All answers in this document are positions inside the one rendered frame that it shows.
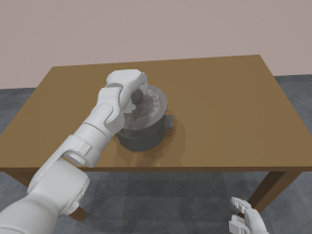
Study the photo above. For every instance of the left robot hand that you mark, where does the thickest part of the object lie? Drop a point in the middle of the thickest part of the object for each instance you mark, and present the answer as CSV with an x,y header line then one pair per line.
x,y
134,79

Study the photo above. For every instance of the pot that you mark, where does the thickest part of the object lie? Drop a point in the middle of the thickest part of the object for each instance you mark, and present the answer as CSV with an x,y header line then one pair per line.
x,y
146,139

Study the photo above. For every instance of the robot left forearm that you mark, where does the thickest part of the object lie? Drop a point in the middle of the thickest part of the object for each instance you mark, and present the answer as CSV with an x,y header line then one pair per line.
x,y
86,144

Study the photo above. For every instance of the lid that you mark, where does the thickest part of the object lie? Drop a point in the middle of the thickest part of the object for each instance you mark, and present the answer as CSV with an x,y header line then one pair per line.
x,y
147,113

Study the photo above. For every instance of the right robot hand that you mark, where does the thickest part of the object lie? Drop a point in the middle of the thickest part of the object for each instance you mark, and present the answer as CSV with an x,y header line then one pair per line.
x,y
251,221

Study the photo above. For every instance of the table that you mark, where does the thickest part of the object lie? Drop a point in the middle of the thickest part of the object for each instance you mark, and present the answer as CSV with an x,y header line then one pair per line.
x,y
229,115

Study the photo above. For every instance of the knob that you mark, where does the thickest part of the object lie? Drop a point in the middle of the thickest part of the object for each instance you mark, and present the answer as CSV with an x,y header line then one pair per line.
x,y
137,97

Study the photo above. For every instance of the robot left upper arm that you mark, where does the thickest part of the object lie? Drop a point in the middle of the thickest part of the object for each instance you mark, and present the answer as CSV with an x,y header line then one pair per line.
x,y
58,192

